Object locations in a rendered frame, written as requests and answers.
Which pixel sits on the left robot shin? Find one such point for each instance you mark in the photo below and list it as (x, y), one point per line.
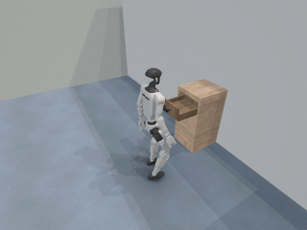
(153, 151)

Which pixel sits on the handle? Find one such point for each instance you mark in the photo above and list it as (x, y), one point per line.
(165, 109)

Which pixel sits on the robot left forearm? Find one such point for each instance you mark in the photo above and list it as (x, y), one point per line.
(141, 113)

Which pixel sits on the robot left foot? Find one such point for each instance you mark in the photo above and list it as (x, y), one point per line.
(150, 162)

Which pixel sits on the robot right upper arm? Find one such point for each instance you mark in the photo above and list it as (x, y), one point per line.
(159, 103)

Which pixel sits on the robot right forearm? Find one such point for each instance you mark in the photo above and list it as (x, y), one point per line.
(163, 128)

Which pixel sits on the robot left hand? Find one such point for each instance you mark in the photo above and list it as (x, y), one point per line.
(141, 123)

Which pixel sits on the robot right hand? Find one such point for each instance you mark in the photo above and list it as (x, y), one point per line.
(170, 141)

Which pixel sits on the drawer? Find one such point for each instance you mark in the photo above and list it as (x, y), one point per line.
(182, 107)

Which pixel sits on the cabinet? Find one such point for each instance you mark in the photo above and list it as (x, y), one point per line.
(200, 131)

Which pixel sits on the robot left upper arm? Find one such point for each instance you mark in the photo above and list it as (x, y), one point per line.
(140, 97)

